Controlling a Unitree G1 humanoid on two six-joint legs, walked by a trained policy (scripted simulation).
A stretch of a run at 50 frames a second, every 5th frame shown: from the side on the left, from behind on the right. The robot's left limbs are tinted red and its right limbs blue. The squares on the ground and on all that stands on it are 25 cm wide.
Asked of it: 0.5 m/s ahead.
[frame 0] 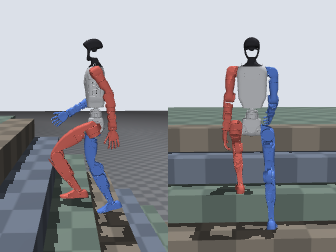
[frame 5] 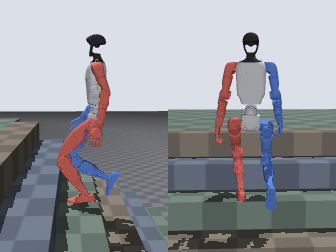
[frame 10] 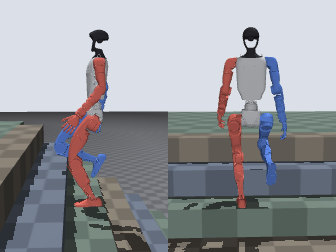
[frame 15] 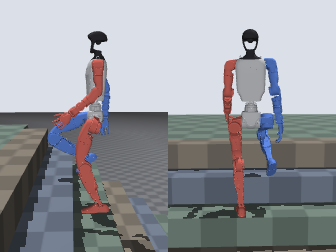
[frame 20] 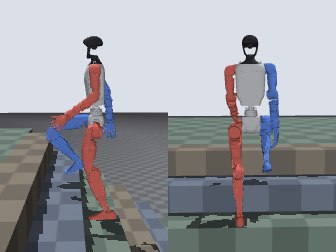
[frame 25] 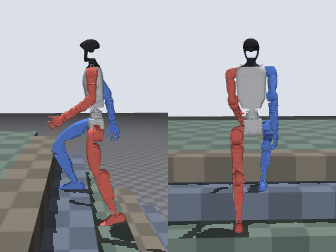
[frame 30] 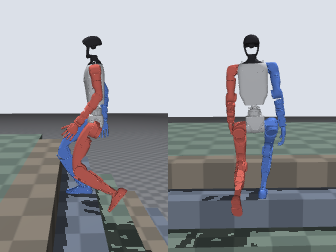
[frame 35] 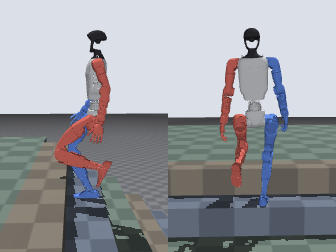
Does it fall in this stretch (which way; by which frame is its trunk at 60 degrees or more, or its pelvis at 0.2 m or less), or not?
no
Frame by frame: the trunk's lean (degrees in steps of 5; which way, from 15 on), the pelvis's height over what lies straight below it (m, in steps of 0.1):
0: 0, 0.8
5: 0, 0.7
10: 5, 0.7
15: 0, 0.8
20: 5, 0.8
25: 5, 0.8
30: 5, 0.6
35: 5, 0.7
